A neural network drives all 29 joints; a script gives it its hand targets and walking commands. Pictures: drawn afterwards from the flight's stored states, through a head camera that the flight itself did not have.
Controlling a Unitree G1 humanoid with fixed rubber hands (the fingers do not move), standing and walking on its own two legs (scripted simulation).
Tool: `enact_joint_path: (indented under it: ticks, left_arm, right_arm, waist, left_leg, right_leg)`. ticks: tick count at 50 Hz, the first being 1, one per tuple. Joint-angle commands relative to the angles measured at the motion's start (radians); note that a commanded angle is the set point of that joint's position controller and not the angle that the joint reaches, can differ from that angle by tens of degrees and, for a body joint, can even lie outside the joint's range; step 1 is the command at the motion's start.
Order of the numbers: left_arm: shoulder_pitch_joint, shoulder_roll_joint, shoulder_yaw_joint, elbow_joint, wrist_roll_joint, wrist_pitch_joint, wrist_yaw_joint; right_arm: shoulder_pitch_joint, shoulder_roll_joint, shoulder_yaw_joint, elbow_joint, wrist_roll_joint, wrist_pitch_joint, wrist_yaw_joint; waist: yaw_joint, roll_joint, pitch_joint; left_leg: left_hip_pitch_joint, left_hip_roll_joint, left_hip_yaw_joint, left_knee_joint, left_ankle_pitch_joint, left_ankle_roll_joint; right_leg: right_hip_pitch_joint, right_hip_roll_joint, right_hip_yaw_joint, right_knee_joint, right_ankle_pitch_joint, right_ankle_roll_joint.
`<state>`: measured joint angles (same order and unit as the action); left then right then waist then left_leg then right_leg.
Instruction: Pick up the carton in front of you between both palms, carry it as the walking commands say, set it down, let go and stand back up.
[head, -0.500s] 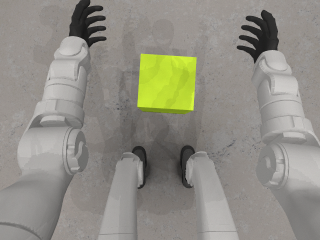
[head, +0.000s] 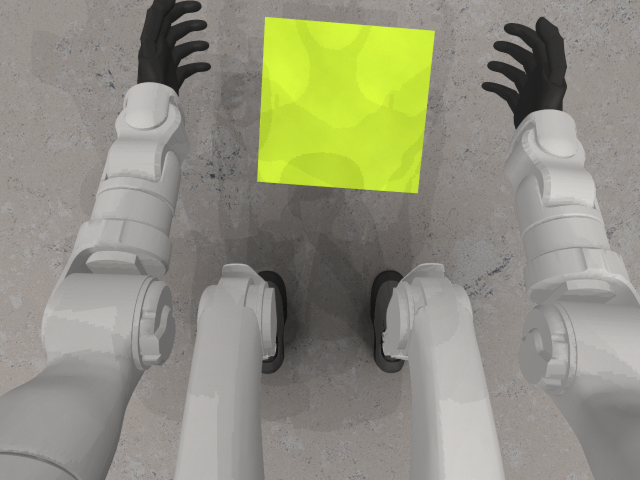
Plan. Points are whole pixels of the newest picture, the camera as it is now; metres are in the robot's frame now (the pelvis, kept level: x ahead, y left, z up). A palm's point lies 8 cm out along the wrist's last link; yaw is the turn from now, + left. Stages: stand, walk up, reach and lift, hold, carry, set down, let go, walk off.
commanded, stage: reach and lift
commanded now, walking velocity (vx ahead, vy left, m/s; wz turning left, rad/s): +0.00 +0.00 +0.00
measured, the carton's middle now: (338, 123) +0.49 -0.01 -0.37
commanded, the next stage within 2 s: none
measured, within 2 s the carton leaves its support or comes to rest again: leaves its support in 1.28 s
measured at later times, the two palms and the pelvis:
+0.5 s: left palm (212, 104) +0.51 +0.18 -0.31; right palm (469, 120) +0.49 -0.19 -0.31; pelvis -0.04 +0.00 -0.12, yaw +0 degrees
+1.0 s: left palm (233, 99) +0.51 +0.14 -0.29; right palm (450, 117) +0.49 -0.16 -0.29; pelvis -0.04 +0.00 -0.11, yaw +0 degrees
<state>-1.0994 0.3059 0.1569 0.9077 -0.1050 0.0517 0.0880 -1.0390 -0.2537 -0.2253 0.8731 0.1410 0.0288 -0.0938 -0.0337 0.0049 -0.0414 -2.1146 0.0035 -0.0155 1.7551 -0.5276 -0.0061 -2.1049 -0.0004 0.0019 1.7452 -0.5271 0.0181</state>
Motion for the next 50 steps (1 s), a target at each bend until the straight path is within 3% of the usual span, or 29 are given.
enact_joint_path:
  ticks: [1,7,11,17,23,27,32,39,45,48,50]
  left_arm:
    - [-0.29,0.133,-0.029,-0.131,-0.049,-0.01,0.013]
    - [-0.406,0.165,-0.044,-0.006,-0.079,0.01,0.024]
    - [-0.478,0.177,-0.059,0.107,-0.09,-0.001,0.019]
    - [-0.59,0.213,-0.103,0.193,-0.125,-0.033,0.014]
    - [-0.656,0.246,-0.162,0.149,-0.179,-0.056,0.022]
    - [-0.647,0.242,-0.193,0.119,-0.189,-0.059,0.02]
    - [-0.583,0.212,-0.162,0.148,-0.15,-0.052,0.022]
    - [-0.577,0.172,-0.14,0.217,-0.13,-0.057,0.015]
    - [-0.642,0.064,-0.208,0.224,-0.155,-0.065,0.015]
    - [-0.665,0.034,-0.197,0.229,-0.128,-0.073,0.025]
    - [-0.732,-0.146,-0.257,0.212,-0.14,-0.072,-0.005]
  right_arm:
    - [-0.25,-0.143,0.03,-0.132,0.047,-0.008,-0.018]
    - [-0.379,-0.158,0.056,-0.027,0.068,0.023,-0.037]
    - [-0.46,-0.165,0.069,0.085,0.075,0.014,-0.037]
    - [-0.572,-0.198,0.094,0.18,0.107,-0.019,-0.039]
    - [-0.617,-0.215,0.141,0.142,0.162,-0.041,-0.054]
    - [-0.57,-0.145,0.175,0.125,0.198,-0.038,-0.064]
    - [-0.515,-0.127,0.155,0.153,0.168,-0.035,-0.058]
    - [-0.537,-0.131,0.112,0.176,0.113,-0.046,-0.052]
    - [-0.599,-0.024,0.161,0.173,0.127,-0.056,-0.053]
    - [-0.613,0.023,0.157,0.204,0.109,-0.06,-0.06]
    - [-0.689,0.181,0.213,0.194,0.12,-0.061,-0.032]
  waist:
    - [-0.012,0.055,-1.185]
    - [-0.01,0.032,-1.005]
    - [-0.009,0.025,-0.861]
    - [-0.007,0.022,-0.799]
    - [-0.009,0.026,-0.953]
    - [-0.005,0.043,-1.005]
    - [0.005,0.068,-0.891]
    - [-0.02,0.044,-0.759]
    - [-0.017,0.036,-0.768]
    - [-0.009,0.041,-0.764]
    - [-0.006,0.047,-0.746]
  left_leg:
    - [0.7,-0.058,0.03,-0.006,0.458,-0.032]
    - [0.528,-0.036,0.043,0.068,0.204,-0.027]
    - [0.437,-0.021,0.032,0.117,0.125,-0.02]
    - [0.413,-0.01,0.019,0.202,0.144,-0.019]
    - [0.487,-0.01,0.024,0.277,0.256,-0.02]
    - [0.513,-0.016,0.033,0.297,0.3,-0.017]
    - [0.48,-0.023,0.024,0.282,0.295,-0.02]
    - [0.413,-0.026,0.006,0.262,0.247,-0.015]
    - [0.415,-0.043,0.006,0.241,0.231,-0.011]
    - [0.423,-0.052,0.007,0.237,0.226,-0.01]
    - [0.422,-0.065,0.007,0.236,0.218,-0.001]
  right_leg:
    - [0.549,0.06,-0.059,-0.017,0.457,0.035]
    - [0.483,0.039,-0.052,0.063,0.239,0.029]
    - [0.419,0.024,-0.04,0.116,0.167,0.026]
    - [0.4,0.01,-0.03,0.199,0.18,0.023]
    - [0.505,0.013,-0.032,0.267,0.303,0.019]
    - [0.54,0.029,-0.036,0.281,0.353,0.021]
    - [0.427,0.04,-0.039,0.276,0.316,0.024]
    - [0.337,0.033,-0.037,0.256,0.267,0.029]
    - [0.373,0.046,-0.037,0.244,0.26,0.028]
    - [0.386,0.057,-0.034,0.24,0.257,0.029]
    - [0.367,0.072,-0.037,0.24,0.243,0.02]
